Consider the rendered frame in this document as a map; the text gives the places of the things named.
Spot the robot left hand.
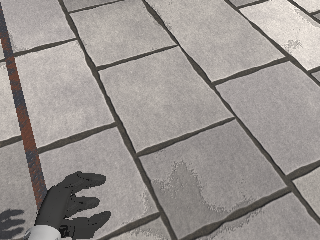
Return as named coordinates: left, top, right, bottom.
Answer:
left=34, top=171, right=112, bottom=240

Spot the left robot forearm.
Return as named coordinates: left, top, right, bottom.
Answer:
left=23, top=225, right=61, bottom=240

